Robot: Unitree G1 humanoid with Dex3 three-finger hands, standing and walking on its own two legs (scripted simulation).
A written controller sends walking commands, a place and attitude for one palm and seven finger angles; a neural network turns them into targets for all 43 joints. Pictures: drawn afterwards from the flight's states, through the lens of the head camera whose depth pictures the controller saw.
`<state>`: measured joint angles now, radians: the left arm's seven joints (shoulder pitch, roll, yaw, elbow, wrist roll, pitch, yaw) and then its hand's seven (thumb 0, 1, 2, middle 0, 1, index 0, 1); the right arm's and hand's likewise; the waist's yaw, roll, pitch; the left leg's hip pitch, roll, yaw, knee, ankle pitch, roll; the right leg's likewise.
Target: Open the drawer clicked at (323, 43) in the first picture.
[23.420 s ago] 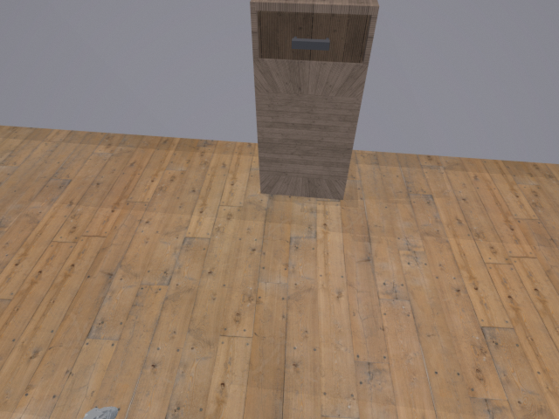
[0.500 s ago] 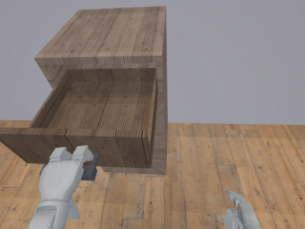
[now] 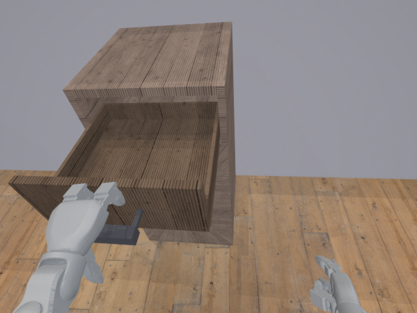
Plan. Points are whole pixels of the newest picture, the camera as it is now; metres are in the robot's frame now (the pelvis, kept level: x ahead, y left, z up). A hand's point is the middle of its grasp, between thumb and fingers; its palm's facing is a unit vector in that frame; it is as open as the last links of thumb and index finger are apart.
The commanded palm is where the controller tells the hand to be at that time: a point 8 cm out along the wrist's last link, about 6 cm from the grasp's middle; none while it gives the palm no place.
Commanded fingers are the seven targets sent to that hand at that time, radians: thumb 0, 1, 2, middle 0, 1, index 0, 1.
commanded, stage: lift the hand off the handle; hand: left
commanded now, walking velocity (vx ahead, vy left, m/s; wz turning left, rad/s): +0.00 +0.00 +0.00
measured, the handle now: (108, 223) +0.26 +0.26 +0.03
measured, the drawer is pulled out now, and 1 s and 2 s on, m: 0.29 0.29 0.29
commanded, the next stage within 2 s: draw the hand back to the body in 0.84 s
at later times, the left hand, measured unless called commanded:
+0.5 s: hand (77, 198) +0.24 +0.26 +0.15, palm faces +0.15 -0.06 -0.99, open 13.8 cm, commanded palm +0.19 +0.25 +0.21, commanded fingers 0.00 -0.50 0.30 -0.30 -1.20 -0.30 -1.20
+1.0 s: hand (79, 192) +0.24 +0.25 +0.17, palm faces +0.09 -0.09 -0.99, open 13.8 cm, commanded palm +0.19 +0.25 +0.24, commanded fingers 0.00 -0.50 0.30 -0.30 -1.20 -0.30 -1.20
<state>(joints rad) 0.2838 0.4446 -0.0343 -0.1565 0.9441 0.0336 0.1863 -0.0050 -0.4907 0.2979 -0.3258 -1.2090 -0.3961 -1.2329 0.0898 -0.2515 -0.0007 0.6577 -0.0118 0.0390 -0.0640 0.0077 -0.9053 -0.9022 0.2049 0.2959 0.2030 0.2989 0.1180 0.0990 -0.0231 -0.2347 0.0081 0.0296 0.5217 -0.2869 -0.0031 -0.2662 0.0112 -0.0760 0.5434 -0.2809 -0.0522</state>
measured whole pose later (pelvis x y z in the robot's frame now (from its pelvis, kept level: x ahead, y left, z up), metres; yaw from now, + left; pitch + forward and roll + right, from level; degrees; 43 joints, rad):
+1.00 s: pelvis -0.01 +0.02 +0.01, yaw +1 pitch -3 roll +0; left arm 0.11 0.54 0.00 -0.38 0.81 0.16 -0.14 -0.01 -0.49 0.30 -0.31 -1.20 -0.32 -1.20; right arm 0.04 -0.27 0.06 0.62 0.03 0.07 0.00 0.01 -0.91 -0.90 0.20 0.30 0.20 0.30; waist 0.12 0.14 0.03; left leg -0.11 -0.02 0.02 0.38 -0.21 0.02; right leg -0.14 -0.01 -0.08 0.40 -0.20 -0.03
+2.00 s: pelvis +0.02 +0.01 +0.01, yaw +0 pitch -4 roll +0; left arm 0.41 0.36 0.35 -0.55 -0.07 -0.16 0.09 -0.01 0.00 0.51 -0.27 -0.88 -0.28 -0.88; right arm 0.19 -0.23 0.02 0.65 -0.01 -0.13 -0.07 0.01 -0.90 -0.90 0.21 0.30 0.20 0.30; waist 0.06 0.07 0.05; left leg -0.06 0.02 0.03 0.39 -0.26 0.00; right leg -0.06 0.03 -0.07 0.36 -0.22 -0.04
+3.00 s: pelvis -0.03 +0.03 +0.00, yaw +0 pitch +2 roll -1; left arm 0.61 0.44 0.44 -0.68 -0.06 -0.21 0.10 0.01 0.88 0.90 -0.21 -0.31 -0.22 -0.30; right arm 0.18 -0.23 -0.03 0.56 0.02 -0.05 -0.06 0.01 -0.90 -0.90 0.21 0.30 0.20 0.30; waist 0.00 0.02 0.03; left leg -0.29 -0.01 0.05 0.48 -0.22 0.04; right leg -0.30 -0.01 -0.06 0.44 -0.17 -0.01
